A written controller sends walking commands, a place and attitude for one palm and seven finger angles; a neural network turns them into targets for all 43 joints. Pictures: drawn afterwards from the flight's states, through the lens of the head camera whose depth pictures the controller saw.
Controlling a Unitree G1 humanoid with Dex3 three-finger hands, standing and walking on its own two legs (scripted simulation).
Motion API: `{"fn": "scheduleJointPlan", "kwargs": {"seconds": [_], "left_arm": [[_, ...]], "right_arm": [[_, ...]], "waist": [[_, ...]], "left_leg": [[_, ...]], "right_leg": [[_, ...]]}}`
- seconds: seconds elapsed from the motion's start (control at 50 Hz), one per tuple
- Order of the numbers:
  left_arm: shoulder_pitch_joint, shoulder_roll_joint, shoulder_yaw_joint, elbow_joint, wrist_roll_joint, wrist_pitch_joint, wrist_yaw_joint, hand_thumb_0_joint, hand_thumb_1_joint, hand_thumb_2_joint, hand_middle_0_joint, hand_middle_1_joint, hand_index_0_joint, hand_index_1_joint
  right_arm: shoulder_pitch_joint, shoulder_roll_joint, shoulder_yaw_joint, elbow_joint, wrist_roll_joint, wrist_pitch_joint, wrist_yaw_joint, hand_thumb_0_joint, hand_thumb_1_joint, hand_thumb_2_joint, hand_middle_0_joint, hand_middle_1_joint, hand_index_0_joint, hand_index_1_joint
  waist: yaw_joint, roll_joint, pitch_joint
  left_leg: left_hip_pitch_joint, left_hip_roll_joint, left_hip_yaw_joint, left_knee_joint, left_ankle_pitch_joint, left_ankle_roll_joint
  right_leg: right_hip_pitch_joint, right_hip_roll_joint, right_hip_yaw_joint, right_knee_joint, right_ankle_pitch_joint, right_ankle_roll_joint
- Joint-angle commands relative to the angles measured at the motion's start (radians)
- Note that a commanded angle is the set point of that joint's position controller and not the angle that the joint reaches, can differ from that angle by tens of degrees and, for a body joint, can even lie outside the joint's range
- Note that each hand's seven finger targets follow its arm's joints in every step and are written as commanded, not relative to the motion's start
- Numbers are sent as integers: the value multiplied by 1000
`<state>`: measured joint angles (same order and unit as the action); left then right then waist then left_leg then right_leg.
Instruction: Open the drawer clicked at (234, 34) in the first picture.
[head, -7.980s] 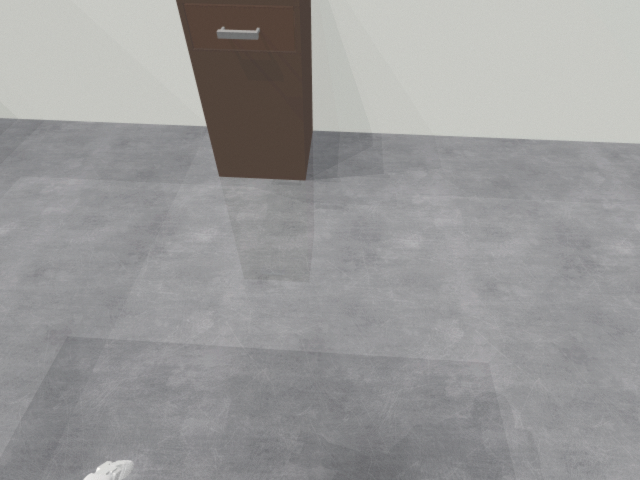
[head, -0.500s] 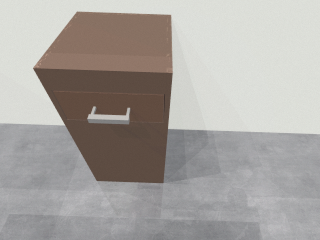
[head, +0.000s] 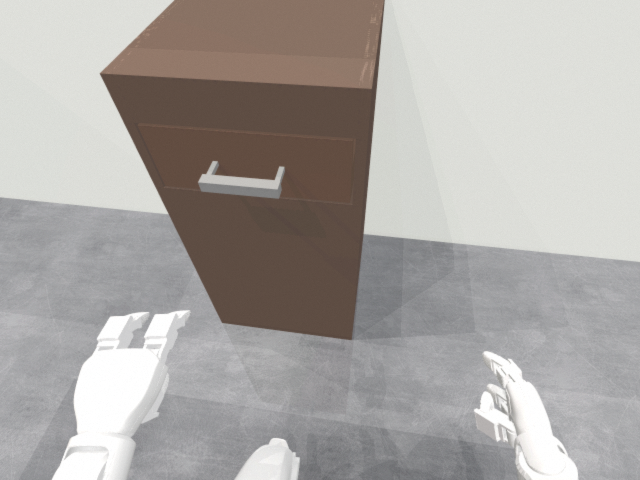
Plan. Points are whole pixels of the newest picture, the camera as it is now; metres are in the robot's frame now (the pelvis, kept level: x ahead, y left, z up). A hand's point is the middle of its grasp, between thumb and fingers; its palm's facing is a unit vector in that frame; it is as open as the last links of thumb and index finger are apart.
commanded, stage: raise the hand with hooked fingers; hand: left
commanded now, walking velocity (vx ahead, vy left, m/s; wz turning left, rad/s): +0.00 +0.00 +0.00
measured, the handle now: (243, 177) +0.59 +0.24 +0.00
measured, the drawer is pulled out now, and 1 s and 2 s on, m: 0.00 0.00 0.00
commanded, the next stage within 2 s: move the hooked fingers above the handle in 1.36 s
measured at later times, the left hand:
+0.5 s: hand (144, 291) +0.29 +0.27 +0.07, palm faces +0.10 -0.10 -0.99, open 12.2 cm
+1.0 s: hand (139, 233) +0.34 +0.27 +0.13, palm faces +0.04 -0.08 -1.00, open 13.8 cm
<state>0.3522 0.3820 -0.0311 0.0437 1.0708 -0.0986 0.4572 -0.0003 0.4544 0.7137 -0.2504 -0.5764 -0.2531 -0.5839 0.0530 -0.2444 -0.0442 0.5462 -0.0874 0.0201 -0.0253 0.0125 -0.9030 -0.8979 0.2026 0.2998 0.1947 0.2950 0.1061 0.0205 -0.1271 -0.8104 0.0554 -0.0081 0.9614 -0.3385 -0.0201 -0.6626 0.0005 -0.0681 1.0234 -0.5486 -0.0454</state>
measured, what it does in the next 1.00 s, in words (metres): rises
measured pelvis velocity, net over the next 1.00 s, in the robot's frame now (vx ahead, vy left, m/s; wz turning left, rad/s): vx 0.03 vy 0.03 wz -0.01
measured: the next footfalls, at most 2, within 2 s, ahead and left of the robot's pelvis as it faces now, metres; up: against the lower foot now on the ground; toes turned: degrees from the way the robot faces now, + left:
none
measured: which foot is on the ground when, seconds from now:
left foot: down 0.00-1.00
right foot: down 0.00-1.00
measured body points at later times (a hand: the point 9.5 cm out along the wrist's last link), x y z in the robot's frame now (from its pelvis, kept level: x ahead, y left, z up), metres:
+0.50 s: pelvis +0.03 +0.03 +0.03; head +0.07 +0.00 +0.48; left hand +0.28 +0.27 +0.12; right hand +0.19 -0.22 -0.09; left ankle +0.08 +0.15 -0.67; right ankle -0.02 -0.09 -0.67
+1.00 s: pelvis +0.03 +0.03 +0.05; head +0.04 +0.00 +0.50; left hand +0.33 +0.27 +0.19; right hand +0.22 -0.18 -0.05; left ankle +0.08 +0.15 -0.67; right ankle -0.02 -0.09 -0.67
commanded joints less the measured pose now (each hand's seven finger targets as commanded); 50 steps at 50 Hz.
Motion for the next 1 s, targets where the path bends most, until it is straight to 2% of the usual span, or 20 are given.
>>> {"fn": "scheduleJointPlan", "kwargs": {"seconds": [0.0,0.08,0.1,0.14,0.18,0.22,0.26,0.32,0.36,0.42,0.48,0.5,0.58,0.64,0.72,0.8,0.84,0.88,0.94,0.98], "left_arm": [[-263,181,120,-213,-45,22,38,0,247,620,-247,-720,-247,-720],[-195,195,106,-179,-83,109,-47,0,153,580,-253,-780,-253,-780],[-166,201,116,-163,-93,126,-70,0,130,570,-255,-795,-255,-795],[-149,204,114,-179,-106,126,-112,0,83,550,-258,-825,-258,-825],[-160,211,124,-198,-108,104,-136,0,37,530,-262,-855,-262,-855],[-184,237,161,-207,-102,71,-134,0,-10,510,-265,-885,-265,-885],[-207,222,158,-226,-98,38,-118,0,-57,490,-268,-915,-268,-915],[-244,221,172,-257,-90,20,-79,0,-127,460,-273,-960,-273,-960],[-234,207,166,-261,-92,35,-62,0,-173,440,-277,-990,-277,-990],[-258,196,142,-248,-97,88,-67,0,-243,410,-282,-1035,-282,-1035],[-315,191,99,-262,-98,137,-102,0,-313,380,-287,-1080,-287,-1080],[-327,195,99,-248,-102,153,-117,0,-337,370,-288,-1095,-288,-1095],[-412,224,84,-279,-96,170,-172,0,-430,330,-295,-1155,-295,-1155],[-462,227,81,-232,-100,176,-206,0,-500,300,-300,-1200,-300,-1200],[-560,253,86,-223,-97,173,-243,0,-500,300,-300,-1200,-300,-1200],[-615,258,81,-172,-116,174,-289,0,-500,300,-300,-1200,-300,-1200],[-656,255,64,-159,-121,169,-313,0,-500,300,-300,-1200,-300,-1200],[-702,274,67,-171,-122,153,-330,0,-500,300,-300,-1200,-300,-1200],[-733,300,87,-167,-138,131,-349,0,-500,300,-300,-1200,-300,-1200],[-674,274,80,-112,-148,127,-362,0,-500,300,-300,-1200,-300,-1200]], "right_arm": [[-66,-72,-16,-115,15,-32,-17,0,-900,-900,200,300,200,300],[-60,-77,-5,-114,36,-14,-28,0,-900,-900,200,300,200,300],[-67,-80,1,-117,40,-10,-29,0,-900,-900,200,300,200,300],[-58,-79,3,-109,40,-5,-33,0,-900,-900,200,300,200,300],[-50,-79,4,-103,35,-3,-34,0,-900,-900,200,300,200,300],[-37,-79,2,-92,30,-2,-32,0,-900,-900,200,300,200,300],[-21,-78,-9,-87,28,-2,-26,0,-900,-900,200,300,200,300],[-5,-82,-24,-89,25,-4,-16,0,-900,-900,200,300,200,300],[5,-89,-34,-87,29,-1,-6,0,-900,-900,200,300,200,300],[2,-99,-40,-90,39,11,1,0,-900,-900,200,300,200,300],[-13,-104,-37,-95,51,21,3,0,-900,-900,200,300,200,300],[-20,-106,-34,-97,55,24,1,0,-900,-900,200,300,200,300],[-26,-103,-23,-98,60,33,-6,0,-900,-900,200,300,200,300],[-28,-97,-12,-94,67,40,-8,0,-900,-900,200,300,200,300],[-33,-96,-5,-92,71,46,-11,0,-900,-900,200,300,200,300],[-34,-97,1,-84,77,52,-15,0,-900,-900,200,300,200,300],[-39,-95,4,-82,81,53,-17,0,-900,-900,200,300,200,300],[-40,-97,5,-80,80,52,-19,0,-900,-900,200,300,200,300],[-36,-100,5,-74,83,51,-22,0,-900,-900,200,300,200,300],[-29,-100,5,-71,86,53,-19,0,-900,-900,200,300,200,300]], "waist": [[-85,18,-174],[-55,-41,-189],[-49,-36,-191],[-43,-71,-180],[-44,-67,-162],[-41,-65,-157],[-46,-11,-160],[-46,22,-198],[-45,39,-223],[-50,11,-219],[-54,26,-197],[-57,5,-180],[-50,40,-187],[-49,38,-138],[-45,46,-155],[-49,15,-140],[-54,15,-114],[-52,32,-132],[-51,30,-143],[-46,-3,-104]], "left_leg": [[280,-85,12,-44,58,64],[286,-88,26,-120,123,62],[294,-88,29,-139,130,61],[311,-87,35,-168,160,62],[333,-86,37,-192,171,61],[356,-83,35,-209,180,59],[395,-81,36,-220,188,58],[449,-75,33,-226,218,56],[481,-72,31,-227,268,55],[493,-66,28,-246,286,53],[528,-62,24,-275,302,53],[527,-61,21,-285,297,54],[589,-59,17,-322,325,54],[591,-60,13,-357,293,50],[634,-62,14,-385,310,48],[641,-69,19,-409,300,49],[644,-72,22,-422,277,51],[662,-75,22,-429,280,51],[671,-80,24,-436,291,54],[649,-81,28,-442,294,54]], "right_leg": [[-61,10,168,-288,206,7],[100,6,162,-324,362,22],[125,8,154,-332,374,21],[175,1,140,-345,449,32],[184,0,121,-353,467,35],[180,4,102,-355,457,33],[160,10,80,-356,429,28],[146,19,49,-344,399,20],[150,24,36,-331,438,15],[165,27,26,-339,444,17],[176,28,22,-358,440,16],[183,30,19,-369,429,17],[213,29,19,-397,428,16],[224,34,13,-425,390,15],[259,35,16,-455,397,13],[294,37,19,-492,398,16],[290,35,19,-509,387,19],[303,35,23,-519,387,18],[329,32,30,-536,408,20],[328,33,25,-541,423,22]]}}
